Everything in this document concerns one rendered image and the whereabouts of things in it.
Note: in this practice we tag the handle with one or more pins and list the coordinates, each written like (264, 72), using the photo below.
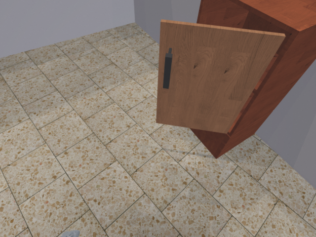
(167, 69)

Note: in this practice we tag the cupboard door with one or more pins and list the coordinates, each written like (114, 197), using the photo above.
(214, 70)

